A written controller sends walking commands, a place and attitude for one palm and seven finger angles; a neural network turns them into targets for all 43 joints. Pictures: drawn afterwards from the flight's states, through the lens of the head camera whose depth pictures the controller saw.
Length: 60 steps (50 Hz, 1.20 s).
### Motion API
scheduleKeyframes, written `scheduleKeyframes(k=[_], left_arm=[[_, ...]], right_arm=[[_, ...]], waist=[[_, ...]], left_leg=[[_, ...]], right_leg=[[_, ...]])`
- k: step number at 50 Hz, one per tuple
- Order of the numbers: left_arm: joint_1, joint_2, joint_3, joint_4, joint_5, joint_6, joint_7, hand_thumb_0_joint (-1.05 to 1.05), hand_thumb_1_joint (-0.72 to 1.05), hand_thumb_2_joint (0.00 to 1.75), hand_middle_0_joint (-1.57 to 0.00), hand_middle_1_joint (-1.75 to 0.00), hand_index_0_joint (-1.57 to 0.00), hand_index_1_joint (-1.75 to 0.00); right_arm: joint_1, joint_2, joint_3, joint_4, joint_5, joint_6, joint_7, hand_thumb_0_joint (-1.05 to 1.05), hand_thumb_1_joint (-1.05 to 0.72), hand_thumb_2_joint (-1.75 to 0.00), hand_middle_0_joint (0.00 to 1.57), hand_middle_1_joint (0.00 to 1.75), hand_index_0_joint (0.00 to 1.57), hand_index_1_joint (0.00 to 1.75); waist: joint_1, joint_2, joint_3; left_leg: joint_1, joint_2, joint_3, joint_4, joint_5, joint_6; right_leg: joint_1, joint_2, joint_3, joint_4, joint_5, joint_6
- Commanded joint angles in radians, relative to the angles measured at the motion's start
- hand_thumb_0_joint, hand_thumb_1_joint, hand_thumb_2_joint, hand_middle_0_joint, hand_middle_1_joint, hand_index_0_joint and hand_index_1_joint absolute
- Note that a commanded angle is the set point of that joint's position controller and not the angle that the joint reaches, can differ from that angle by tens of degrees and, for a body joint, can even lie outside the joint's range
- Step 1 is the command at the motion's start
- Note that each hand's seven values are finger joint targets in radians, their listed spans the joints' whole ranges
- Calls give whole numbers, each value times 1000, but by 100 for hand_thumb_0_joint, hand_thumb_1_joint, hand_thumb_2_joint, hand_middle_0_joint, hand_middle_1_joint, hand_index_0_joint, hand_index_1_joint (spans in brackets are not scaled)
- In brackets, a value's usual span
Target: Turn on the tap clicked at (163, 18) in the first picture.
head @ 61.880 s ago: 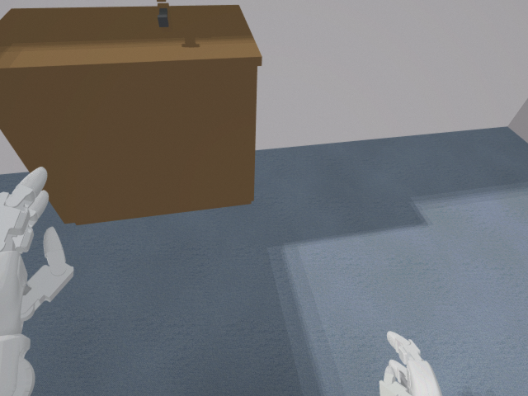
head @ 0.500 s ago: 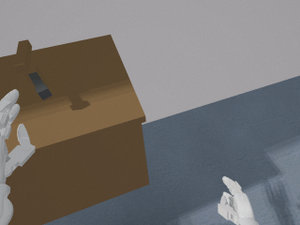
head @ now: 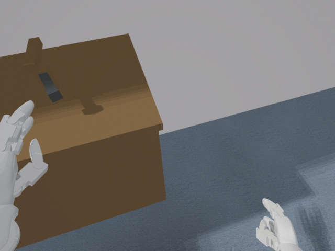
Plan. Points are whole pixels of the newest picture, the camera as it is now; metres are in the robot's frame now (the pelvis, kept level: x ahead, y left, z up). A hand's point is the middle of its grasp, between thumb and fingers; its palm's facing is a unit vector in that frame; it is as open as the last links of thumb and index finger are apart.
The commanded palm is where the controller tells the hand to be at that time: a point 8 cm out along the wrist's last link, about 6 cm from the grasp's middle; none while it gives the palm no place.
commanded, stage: come to a stop and stand still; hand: left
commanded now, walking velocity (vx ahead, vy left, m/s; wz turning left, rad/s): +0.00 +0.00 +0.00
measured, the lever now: (54, 94) +0.45 +0.33 +0.11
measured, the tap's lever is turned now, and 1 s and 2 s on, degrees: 19 19 19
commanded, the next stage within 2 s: look again from close up in 1.34 s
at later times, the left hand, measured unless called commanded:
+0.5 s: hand out of the picture +0.11 +0.35 +0.18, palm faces +0.48 -0.83 -0.29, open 7.4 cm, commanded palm +0.04 +0.36 +0.18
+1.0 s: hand out of the picture +0.02 +0.43 +0.18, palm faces +0.32 -0.88 -0.36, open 7.4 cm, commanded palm -0.02 +0.46 +0.18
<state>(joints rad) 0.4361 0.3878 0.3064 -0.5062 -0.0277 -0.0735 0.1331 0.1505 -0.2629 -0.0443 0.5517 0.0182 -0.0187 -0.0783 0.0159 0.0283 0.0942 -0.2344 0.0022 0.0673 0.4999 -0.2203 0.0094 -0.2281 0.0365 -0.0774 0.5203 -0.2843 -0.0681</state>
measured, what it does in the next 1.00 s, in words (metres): walks backwards: left foot, then right foot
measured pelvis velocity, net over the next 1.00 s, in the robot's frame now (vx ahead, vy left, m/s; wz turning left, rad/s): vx -0.20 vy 0.19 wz -0.07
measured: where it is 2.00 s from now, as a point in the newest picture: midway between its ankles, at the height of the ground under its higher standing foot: outside the picture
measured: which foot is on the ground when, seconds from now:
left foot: down 0.00-0.56, up 0.58-0.64, down 0.66-0.88, up 0.90-1.00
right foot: down 0.00-0.68, up 0.70-0.90, down 0.92-1.00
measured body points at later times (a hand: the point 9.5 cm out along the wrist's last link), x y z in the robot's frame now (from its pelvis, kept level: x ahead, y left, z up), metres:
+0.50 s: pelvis -0.11 +0.08 +0.00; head -0.12 +0.11 +0.44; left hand +0.08 +0.39 +0.20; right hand +0.07 -0.13 -0.07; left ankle +0.01 +0.12 -0.73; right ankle -0.07 -0.04 -0.73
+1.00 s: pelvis -0.20 +0.19 -0.02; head -0.20 +0.25 +0.43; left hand -0.01 +0.47 +0.20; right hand -0.06 -0.05 -0.08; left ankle -0.15 +0.28 -0.67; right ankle -0.18 +0.07 -0.74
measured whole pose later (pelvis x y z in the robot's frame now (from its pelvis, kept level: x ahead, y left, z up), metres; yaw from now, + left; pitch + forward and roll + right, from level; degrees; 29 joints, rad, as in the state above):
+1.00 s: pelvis -0.20 +0.19 -0.02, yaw -4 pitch -4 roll -3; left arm 0.39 0.45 0.41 -0.63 -0.04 -0.20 0.06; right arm 0.22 -0.18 -0.01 0.63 -0.01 -0.07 0.03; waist 0.05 -0.09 0.06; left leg -0.55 -0.02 -0.04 1.15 -0.45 -0.04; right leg -0.28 0.03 -0.06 0.64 -0.29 -0.07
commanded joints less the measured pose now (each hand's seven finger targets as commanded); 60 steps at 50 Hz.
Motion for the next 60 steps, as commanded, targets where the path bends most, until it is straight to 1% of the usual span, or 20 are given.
scheduleKeyframes(k=[1, 3, 12, 18, 24, 29, 34, 35, 37, 42, 43, 44, 45, 47, 51, 52, 53, 54, 56, 60], left_arm=[[-257, 286, 336, 21, -13, -180, 12, 0, 90, 90, -20, -30, -20, -30], [-185, 209, 228, -11, -19, -210, -4, 0, 90, 90, -20, -30, -20, -30], [-98, 182, 178, -109, -15, -195, -17, 0, 90, 90, -20, -30, -20, -30], [-384, 190, 172, -122, 20, -208, -14, 0, 90, 90, -20, -30, -20, -30], [-243, 112, 99, -118, 23, -181, -33, 0, 90, 90, -20, -30, -20, -30], [-186, 102, 101, -92, 4, -149, -47, 0, 90, 90, -20, -30, -20, -30], [-407, 124, 118, -134, 9, -159, -25, 0, 90, 90, -20, -30, -20, -30], [-425, 116, 111, -95, 17, -157, -27, 0, 90, 90, -20, -30, -20, -30], [-402, 145, 119, -188, 13, -149, -34, 0, 90, 90, -20, -30, -20, -30], [-87, 171, 168, -293, -20, -138, -30, 0, 90, 90, -20, -30, -20, -30], [-4, 193, 180, -241, -6, -140, -26, 0, 90, 90, -20, -30, -20, -30], [31, 167, 141, -228, 11, -139, -32, 0, 90, 90, -20, -30, -20, -30], [-36, 110, 123, -232, -1, -140, -52, 0, 90, 90, -20, -30, -20, -30], [-303, 306, 291, -395, -35, -169, -42, 0, 90, 90, -20, -30, -20, -30], [-313, 139, 128, -151, -14, -130, -56, 0, 90, 90, -20, -30, -20, -30], [-346, 146, 117, -173, 0, -135, -60, 0, 90, 90, -20, -30, -20, -30], [-394, 141, 107, -259, -10, -157, -55, 0, 90, 90, -20, -30, -20, -30], [-444, 193, 128, -325, -5, -189, -58, 0, 90, 90, -20, -30, -20, -30], [-365, 274, 217, -364, -5, -200, -77, 0, 90, 90, -20, -30, -20, -30], [-192, 199, 164, -477, -15, -182, -70, 0, 90, 90, -20, -30, -20, -30]], right_arm=[[-22, -33, -24, -152, 13, -122, 40, 0, -90, -90, 20, 30, 20, 30], [-2, -55, -9, -140, 8, -134, 48, 0, -90, -90, 20, 30, 20, 30], [-37, -77, 9, -180, -6, -147, 55, 0, -90, -90, 20, 30, 20, 30], [-28, -58, 14, -166, -17, -171, 44, 0, -90, -90, 20, 30, 20, 30], [-43, -58, 11, -160, -24, -175, 81, 0, -90, -90, 20, 30, 20, 30], [-23, -50, 12, -130, -23, -136, 68, 0, -90, -90, 20, 30, 20, 30], [0, -72, 20, -104, -8, -157, 45, 0, -90, -90, 20, 30, 20, 30], [3, -53, 7, -93, -13, -163, 53, 0, -90, -90, 20, 30, 20, 30], [-33, -53, 0, -109, -14, -173, 75, 0, -90, -90, 20, 30, 20, 30], [-74, -41, -20, -160, -40, -168, 104, 0, -90, -90, 20, 30, 20, 30], [-48, -43, -22, -146, -32, -158, 108, 0, -90, -90, 20, 30, 20, 30], [18, -49, -30, -112, -3, -132, 109, 0, -90, -90, 20, 30, 20, 30], [-43, -62, -40, -131, 5, -103, 103, 0, -90, -90, 20, 30, 20, 30], [-74, -23, 6, -130, -26, -104, 123, 0, -90, -90, 20, 30, 20, 30], [-28, -62, -20, -56, -18, -119, 63, 0, -90, -90, 20, 30, 20, 30], [5, -85, -14, -38, -23, -134, 58, 0, -90, -90, 20, 30, 20, 30], [-16, -99, -23, -70, -31, -152, 66, 0, -90, -90, 20, 30, 20, 30], [-29, -66, -19, -76, -34, -176, 74, 0, -90, -90, 20, 30, 20, 30], [-2, -51, -28, -78, -24, -209, 101, 0, -90, -90, 20, 30, 20, 30], [-31, -67, -45, -119, -30, -197, 123, 0, -90, -90, 20, 30, 20, 30]], waist=[[38, -9, -253], [24, 158, -332], [9, -101, -93], [24, 198, -140], [32, 68, -137], [-2, -256, -84], [-28, 276, -72], [-24, 215, -88], [-10, 181, -119], [72, 304, -198], [104, 96, -212], [77, -398, -198], [32, -409, -120], [-3, -233, -122], [-51, 98, -60], [-47, 353, -80], [-34, 618, -80], [-32, 497, -33], [-14, 181, -90], [13, 226, -159]], left_leg=[[0, 27, -45, -37, 231, -2], [83, 51, -39, -33, 303, 17], [-59, 87, -155, -164, -275, 31], [-223, 168, -161, -371, -477, 44], [-178, 110, -98, -292, -428, -14], [183, -10, -99, 366, -101, -33], [-75, 187, -467, -381, -336, 37], [-69, 191, -437, -408, -340, 39], [-24, 200, -470, -490, -470, -98], [-190, -1, -45, -451, -136, -320], [-250, -86, 49, -77, -166, -298], [-89, -79, -66, 593, -320, -129], [-221, -25, -217, 909, -331, -50], [-380, 100, -284, 995, -305, -44], [154, -8, -19, 143, -160, -18], [213, 29, -122, -40, -268, -16], [136, 252, -553, -255, -357, 41], [-10, 336, -748, -354, -473, 108], [-54, 312, -674, -363, -495, 128], [-11, 249, -418, -335, -385, 17]], right_leg=[[138, -266, 334, 1, 794, 22], [156, -197, 238, -16, 635, 72], [-118, -103, 203, -212, -284, 35], [137, 2, 45, 116, -60, 45], [141, -10, 67, -75, -134, 17], [-512, -247, 378, -352, -456, -120], [-180, 66, 84, 341, -165, 77], [-176, 63, 112, 450, -166, 74], [-203, 59, 142, 517, -138, 64], [315, 115, -115, -23, -190, 15], [404, 24, -57, -195, -172, -66], [21, -233, 201, -193, -77, -163], [-172, -339, 312, -208, -91, -207], [-164, -452, 421, -204, -138, -267], [-448, -134, 98, 50, -477, -70], [-479, -19, -4, 362, -424, -32], [-525, 83, -21, 677, -434, 27], [-503, 84, 127, 796, -314, 31], [-439, 40, 149, 875, -165, 62], [-340, -13, 100, 689, 3, 54]])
